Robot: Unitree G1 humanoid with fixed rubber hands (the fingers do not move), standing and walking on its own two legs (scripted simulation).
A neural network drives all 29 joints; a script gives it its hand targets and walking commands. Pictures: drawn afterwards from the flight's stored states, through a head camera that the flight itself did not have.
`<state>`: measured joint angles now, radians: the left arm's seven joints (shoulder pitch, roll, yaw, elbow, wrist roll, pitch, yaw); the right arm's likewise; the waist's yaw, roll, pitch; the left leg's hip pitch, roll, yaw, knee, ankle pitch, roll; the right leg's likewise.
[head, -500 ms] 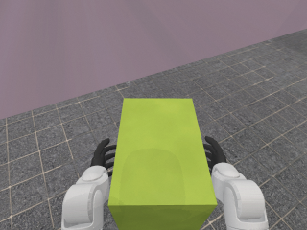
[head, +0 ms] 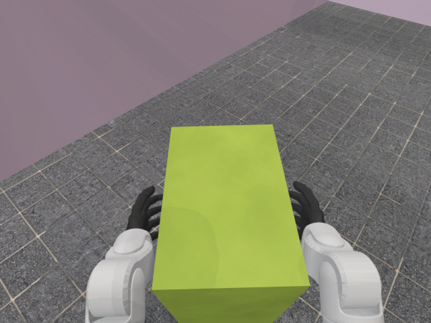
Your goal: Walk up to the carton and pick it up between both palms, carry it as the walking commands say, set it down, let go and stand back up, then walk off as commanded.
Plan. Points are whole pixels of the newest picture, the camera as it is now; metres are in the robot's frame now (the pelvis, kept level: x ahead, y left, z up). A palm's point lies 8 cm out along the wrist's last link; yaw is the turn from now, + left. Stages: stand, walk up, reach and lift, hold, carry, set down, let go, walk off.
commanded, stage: carry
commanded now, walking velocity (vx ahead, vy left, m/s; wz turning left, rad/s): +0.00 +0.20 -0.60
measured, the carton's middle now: (224, 232) +0.30 +0.00 +0.02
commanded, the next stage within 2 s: none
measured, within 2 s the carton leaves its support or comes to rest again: neither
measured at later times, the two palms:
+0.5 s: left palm (161, 215) +0.30 +0.11 +0.09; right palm (329, 263) +0.21 -0.15 +0.09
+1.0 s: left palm (164, 206) +0.31 +0.10 +0.09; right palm (318, 314) +0.14 -0.11 +0.09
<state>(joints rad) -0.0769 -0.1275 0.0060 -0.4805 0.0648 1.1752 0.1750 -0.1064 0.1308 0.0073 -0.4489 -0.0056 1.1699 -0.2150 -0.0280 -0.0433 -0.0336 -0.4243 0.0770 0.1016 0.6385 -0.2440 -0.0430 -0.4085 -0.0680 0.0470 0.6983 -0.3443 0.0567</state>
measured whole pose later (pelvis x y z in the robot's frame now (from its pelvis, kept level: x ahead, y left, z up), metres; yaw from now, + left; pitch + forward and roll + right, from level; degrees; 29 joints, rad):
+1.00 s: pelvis +0.02 +0.15 +0.01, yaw -35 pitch +3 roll +0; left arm -0.11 -0.13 0.01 -0.41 0.04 1.19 0.18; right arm -0.11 0.13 -0.01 -0.43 -0.03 1.20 -0.22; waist -0.04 0.03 -0.03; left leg -0.54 0.10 0.11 1.01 -0.50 -0.06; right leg -0.38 -0.03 -0.12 0.61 -0.30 -0.04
